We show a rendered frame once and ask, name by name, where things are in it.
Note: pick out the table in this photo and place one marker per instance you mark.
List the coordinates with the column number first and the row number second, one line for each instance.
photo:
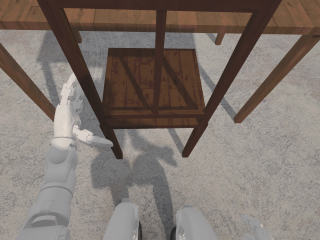
column 292, row 17

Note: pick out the robot left shin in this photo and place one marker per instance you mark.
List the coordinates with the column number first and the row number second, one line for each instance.
column 135, row 232

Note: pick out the robot left forearm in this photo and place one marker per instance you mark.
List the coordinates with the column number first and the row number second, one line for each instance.
column 52, row 206

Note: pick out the chair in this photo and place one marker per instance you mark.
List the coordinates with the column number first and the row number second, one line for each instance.
column 155, row 88

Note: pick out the left robot hand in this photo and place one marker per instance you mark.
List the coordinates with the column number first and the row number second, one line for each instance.
column 67, row 114

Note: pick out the robot shin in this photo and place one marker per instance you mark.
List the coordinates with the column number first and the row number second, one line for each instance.
column 135, row 232
column 177, row 235

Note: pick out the robot right shin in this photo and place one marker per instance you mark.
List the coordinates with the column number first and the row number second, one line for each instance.
column 177, row 235

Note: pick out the robot left upper arm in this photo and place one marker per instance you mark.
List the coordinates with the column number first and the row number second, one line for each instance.
column 54, row 232

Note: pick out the right robot hand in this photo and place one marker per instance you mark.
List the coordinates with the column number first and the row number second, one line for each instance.
column 256, row 227

